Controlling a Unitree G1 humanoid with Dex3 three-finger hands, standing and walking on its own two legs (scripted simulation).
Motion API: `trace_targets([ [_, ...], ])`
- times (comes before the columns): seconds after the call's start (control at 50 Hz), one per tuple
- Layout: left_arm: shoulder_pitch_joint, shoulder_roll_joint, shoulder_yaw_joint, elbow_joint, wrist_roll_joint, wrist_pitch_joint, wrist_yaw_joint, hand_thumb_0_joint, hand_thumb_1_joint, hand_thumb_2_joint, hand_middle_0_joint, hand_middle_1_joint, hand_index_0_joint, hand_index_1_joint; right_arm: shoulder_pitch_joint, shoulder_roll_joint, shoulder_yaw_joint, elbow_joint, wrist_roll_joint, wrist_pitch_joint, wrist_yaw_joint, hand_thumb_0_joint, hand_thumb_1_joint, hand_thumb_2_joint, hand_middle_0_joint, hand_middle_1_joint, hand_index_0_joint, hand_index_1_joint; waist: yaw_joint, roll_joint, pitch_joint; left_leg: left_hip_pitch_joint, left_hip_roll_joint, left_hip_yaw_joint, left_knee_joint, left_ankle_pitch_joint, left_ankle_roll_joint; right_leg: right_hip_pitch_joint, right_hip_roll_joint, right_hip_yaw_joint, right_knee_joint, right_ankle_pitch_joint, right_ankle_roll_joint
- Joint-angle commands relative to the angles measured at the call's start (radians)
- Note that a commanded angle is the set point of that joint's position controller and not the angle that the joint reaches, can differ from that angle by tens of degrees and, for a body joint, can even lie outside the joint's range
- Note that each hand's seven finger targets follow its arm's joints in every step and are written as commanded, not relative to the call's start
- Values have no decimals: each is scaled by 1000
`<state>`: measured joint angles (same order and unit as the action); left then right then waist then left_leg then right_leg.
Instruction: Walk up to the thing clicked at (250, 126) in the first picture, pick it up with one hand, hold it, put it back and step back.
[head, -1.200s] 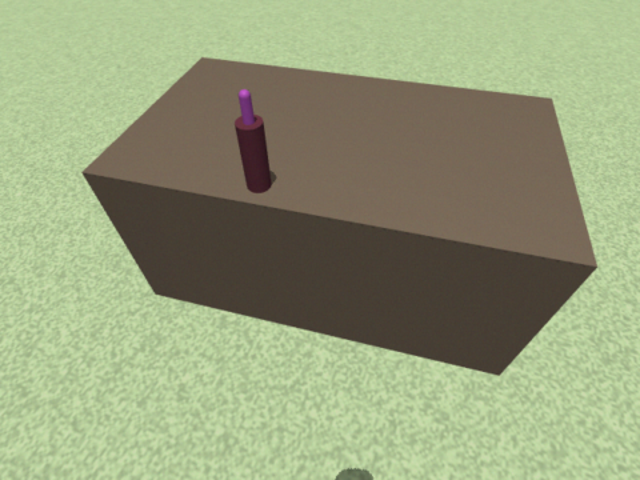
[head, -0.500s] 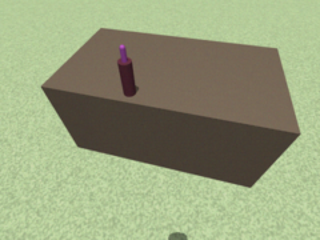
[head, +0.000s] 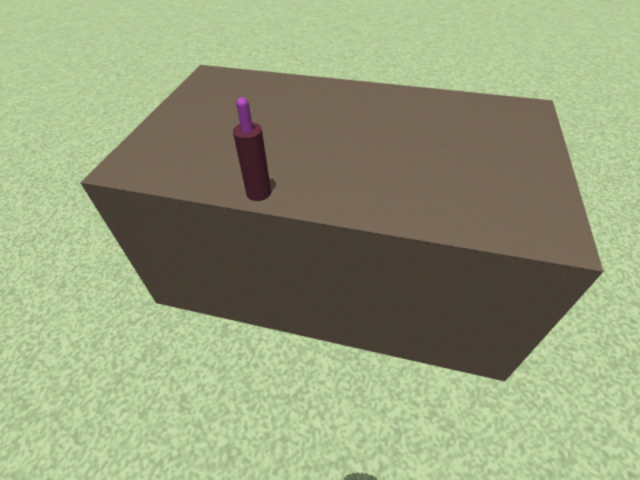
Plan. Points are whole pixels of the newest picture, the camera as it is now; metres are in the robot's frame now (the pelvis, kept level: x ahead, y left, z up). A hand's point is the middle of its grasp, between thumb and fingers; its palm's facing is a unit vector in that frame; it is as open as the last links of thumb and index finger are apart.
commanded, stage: walk up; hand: left
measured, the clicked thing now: (251, 150) +0.78 +0.21 -0.05
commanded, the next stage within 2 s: none
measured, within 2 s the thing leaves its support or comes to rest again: neither
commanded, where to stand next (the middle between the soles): +0.37 +0.08 m, yaw -11 degrees
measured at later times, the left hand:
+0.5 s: hand (117, 417) +0.22 +0.34 -0.14, palm faces -0.17 -0.90 -0.39, open 7.4 cm
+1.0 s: hand (138, 336) +0.38 +0.38 -0.18, palm faces -0.19 -0.90 -0.39, open 7.4 cm
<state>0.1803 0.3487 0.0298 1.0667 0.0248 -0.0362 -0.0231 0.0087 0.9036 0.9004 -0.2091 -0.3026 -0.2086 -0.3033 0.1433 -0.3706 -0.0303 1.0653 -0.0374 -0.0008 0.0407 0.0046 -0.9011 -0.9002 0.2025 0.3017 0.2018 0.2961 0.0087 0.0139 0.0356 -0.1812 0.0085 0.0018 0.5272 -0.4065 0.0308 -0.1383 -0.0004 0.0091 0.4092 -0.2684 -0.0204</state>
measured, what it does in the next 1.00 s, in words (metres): walks ahead: left foot, then right foot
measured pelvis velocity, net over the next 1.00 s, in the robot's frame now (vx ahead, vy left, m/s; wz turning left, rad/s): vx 0.28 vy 0.12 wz -0.19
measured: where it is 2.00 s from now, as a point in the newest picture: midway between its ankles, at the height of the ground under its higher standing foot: (299, 448)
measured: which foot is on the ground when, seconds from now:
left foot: up 0.00-0.18, down 0.20-0.60, up 0.62-0.90, down 0.92-1.00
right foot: down 0.00-0.20, up 0.22-0.54, down 0.56-0.94, up 0.96-1.00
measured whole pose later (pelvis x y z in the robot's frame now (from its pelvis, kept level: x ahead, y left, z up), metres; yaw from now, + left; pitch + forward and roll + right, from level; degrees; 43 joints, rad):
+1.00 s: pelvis +0.28 +0.12 -0.03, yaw -11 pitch -3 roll -1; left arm 0.30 0.43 0.03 0.86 0.00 -0.01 0.02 0.01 0.90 0.90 -0.21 -0.30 -0.21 -0.30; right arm 0.23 -0.40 -0.06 0.84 -0.02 -0.03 0.03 0.00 -0.90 -0.90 0.20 0.30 0.20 0.30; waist 0.02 -0.03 0.11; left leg -0.41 0.07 0.05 0.73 -0.27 0.00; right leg -0.34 -0.01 0.10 0.91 -0.52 -0.03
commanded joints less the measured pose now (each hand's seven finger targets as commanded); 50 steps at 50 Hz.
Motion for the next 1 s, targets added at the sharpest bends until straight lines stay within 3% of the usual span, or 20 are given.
trace_targets([
  [0.0,92,339,101,-96,7,-42,21,0,900,900,-200,-300,-200,-300,-103,-223,-76,-162,-18,-26,9,0,-900,-900,200,300,200,300,56,-107,127,-468,77,-78,297,-30,-5,129,-341,507,-263,-395,-238],
  [0.1,22,335,104,-185,7,-40,6,0,900,900,-200,-300,-200,-300,-9,-214,-97,-193,-12,-39,31,0,-900,-900,200,300,200,300,-4,-179,43,-179,71,-32,114,-28,-23,-23,-232,264,-166,-136,-171],
  [0.16,-40,275,81,-228,9,-23,0,0,900,900,-200,-300,-200,-300,227,-235,-136,-137,-17,-41,18,0,-900,-900,200,300,200,300,-144,-56,-18,281,7,43,-32,155,-29,-369,-99,101,140,-123,-87],
  [0.18,20,194,56,-236,9,-20,3,0,900,900,-200,-300,-200,-300,348,-319,-161,-121,-27,-46,7,0,-900,-900,200,300,200,300,-195,240,-53,379,126,-161,-185,-93,14,-508,40,16,486,-235,-57],
  [0.2,45,182,49,-244,-4,-20,15,0,900,900,-200,-300,-200,-300,296,-379,-163,-162,-26,-57,3,0,-900,-900,200,300,200,300,-154,319,-26,251,367,-610,-397,-380,91,-600,103,46,691,-304,-26],
  [0.22,60,286,64,-228,-4,-22,24,0,900,900,-200,-300,-200,-300,180,-414,-165,-202,4,-54,4,0,-900,-900,200,300,200,300,-102,195,23,93,423,-662,-422,-483,179,-535,14,143,743,-272,-37],
  [0.26,137,310,70,-186,-21,-24,14,0,900,900,-200,-300,-200,-300,87,-322,-128,-246,12,-54,0,0,-900,-900,200,300,200,300,-25,121,82,35,327,-435,-360,-317,167,-492,-39,115,716,-146,-27],
  [0.32,156,285,70,-169,-16,-28,-5,0,900,900,-200,-300,-200,-300,132,-284,-113,-250,11,-67,-2,0,-900,-900,200,300,200,300,-33,134,83,29,268,-232,-323,8,180,-414,-57,63,550,-108,12],
  [0.42,71,250,67,-241,-9,-31,-26,0,900,900,-200,-300,-200,-300,158,-301,-115,-287,11,-68,2,0,-900,-900,200,300,200,300,-46,145,84,19,254,-111,-285,148,189,-300,-61,-10,290,-13,8],
  [0.52,192,257,91,-219,-9,-50,-7,0,900,900,-200,-300,-200,-300,141,-256,-98,-335,15,-45,8,0,-900,-900,200,300,200,300,32,12,-3,-114,185,-19,-2,253,122,69,18,-74,127,96,-15],
  [0.54,267,295,107,-209,-7,-60,5,0,900,900,-200,-300,-200,-300,178,-211,-82,-340,20,-45,7,0,-900,-900,200,300,200,300,71,-111,-56,-171,132,22,208,251,92,196,-10,0,85,44,-29],
  [0.58,304,429,135,-241,-19,-65,21,0,900,900,-200,-300,-200,-300,204,-235,-81,-353,14,-31,0,0,-900,-900,200,300,200,300,80,-258,-69,-440,-17,-7,618,-188,14,223,-400,700,-128,-179,-256],
  [0.6,248,409,127,-267,-30,-63,23,0,900,900,-200,-300,-200,-300,190,-275,-94,-334,10,-22,-8,0,-900,-900,200,300,200,300,55,-134,5,-438,38,-69,669,-191,4,97,-420,691,-130,-212,-293],
  [0.66,175,350,111,-291,-34,-66,30,0,900,900,-200,-300,-200,-300,222,-256,-89,-301,20,-19,-1,0,-900,-900,200,300,200,300,9,-104,63,-418,107,-81,597,-38,-1,-14,-296,417,-108,-61,-230],
  [0.76,144,343,102,-326,-12,-71,23,0,900,900,-200,-300,-200,-300,208,-220,-99,-303,6,-19,21,0,-900,-900,200,300,200,300,0,-169,55,-277,99,17,346,33,-30,-171,-206,205,-63,28,-213],
  [0.84,115,320,73,-332,-9,-48,29,0,900,900,-200,-300,-200,-300,173,-183,-94,-292,17,-36,-6,0,-900,-900,200,300,200,300,-9,-184,-8,-61,46,72,159,182,-29,-260,-171,122,96,326,-174],
  [0.88,88,254,47,-341,-18,-27,35,0,900,900,-200,-300,-200,-300,265,-211,-102,-253,12,-54,-25,0,-900,-900,200,300,200,300,-73,-45,-62,101,29,45,1,291,-5,-328,-105,74,317,198,-102],
  [0.92,177,200,26,-319,-38,-2,50,0,900,900,-200,-300,-200,-300,204,-333,-114,-295,13,-67,-35,0,-900,-900,200,300,200,300,-37,196,-96,31,412,-459,-200,224,150,-367,58,75,565,-309,-13],
  [0.94,168,269,44,-278,-35,6,58,0,900,900,-200,-300,-200,-300,142,-344,-116,-294,24,-63,-34,0,-900,-900,200,300,200,300,-27,158,-70,-49,428,-486,-191,141,221,-318,17,109,641,-341,-18],
  [0.98,158,272,48,-241,-32,11,51,0,900,900,-200,-300,-200,-300,66,-297,-94,-302,18,-57,-45,0,-900,-900,200,300,200,300,-7,152,-4,-113,321,-305,-164,86,166,-335,-9,110,618,-294,-16],
])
